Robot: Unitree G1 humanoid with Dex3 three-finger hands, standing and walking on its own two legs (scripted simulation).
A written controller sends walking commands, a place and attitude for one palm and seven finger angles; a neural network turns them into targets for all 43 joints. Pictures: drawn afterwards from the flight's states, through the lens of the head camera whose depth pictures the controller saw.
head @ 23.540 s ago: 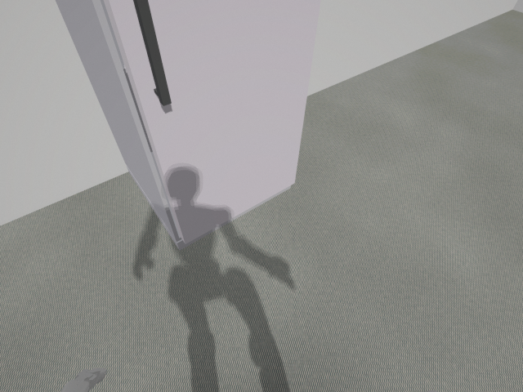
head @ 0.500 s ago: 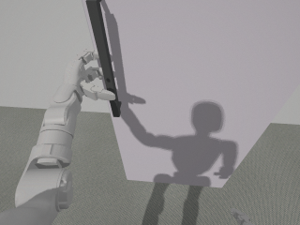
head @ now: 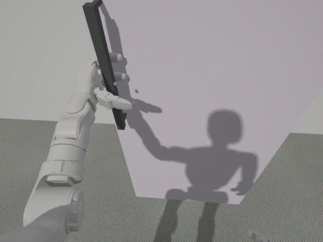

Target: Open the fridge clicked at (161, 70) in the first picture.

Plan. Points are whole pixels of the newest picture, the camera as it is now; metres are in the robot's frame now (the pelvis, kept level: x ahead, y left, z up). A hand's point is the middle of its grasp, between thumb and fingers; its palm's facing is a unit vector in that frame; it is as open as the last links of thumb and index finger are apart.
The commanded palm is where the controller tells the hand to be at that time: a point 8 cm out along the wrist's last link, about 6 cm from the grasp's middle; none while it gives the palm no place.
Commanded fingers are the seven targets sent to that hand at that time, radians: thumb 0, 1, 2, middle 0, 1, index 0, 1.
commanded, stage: slide the fingers in behind the handle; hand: left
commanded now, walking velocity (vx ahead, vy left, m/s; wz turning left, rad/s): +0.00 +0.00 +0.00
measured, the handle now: (112, 76) +0.48 +0.15 +0.19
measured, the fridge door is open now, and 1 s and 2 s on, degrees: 0 0 0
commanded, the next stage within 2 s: grip the handle and tug to test in 0.66 s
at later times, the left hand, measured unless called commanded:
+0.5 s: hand (114, 87) +0.41 +0.13 +0.20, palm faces -0.04 -1.00 +0.01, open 14.1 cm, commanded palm +0.39 +0.18 +0.20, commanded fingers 0.00 -0.50 0.30 -0.30 -1.20 -0.30 -1.20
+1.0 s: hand (113, 87) +0.41 +0.13 +0.20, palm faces -0.04 -1.00 +0.01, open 12.9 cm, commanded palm +0.38 +0.18 +0.20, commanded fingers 0.00 0.11 0.56 -0.37 -1.29 -0.37 -1.29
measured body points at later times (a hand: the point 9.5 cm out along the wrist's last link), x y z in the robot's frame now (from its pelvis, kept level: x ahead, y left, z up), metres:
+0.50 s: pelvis +0.00 +0.00 +0.00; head -0.01 -0.01 +0.45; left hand +0.41 +0.18 +0.20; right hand +0.15 -0.23 -0.10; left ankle +0.00 +0.12 -0.74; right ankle -0.03 -0.09 -0.74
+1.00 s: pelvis +0.00 +0.01 +0.00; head -0.02 +0.00 +0.45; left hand +0.41 +0.19 +0.20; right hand +0.13 -0.23 -0.11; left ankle +0.00 +0.12 -0.74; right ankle -0.03 -0.09 -0.74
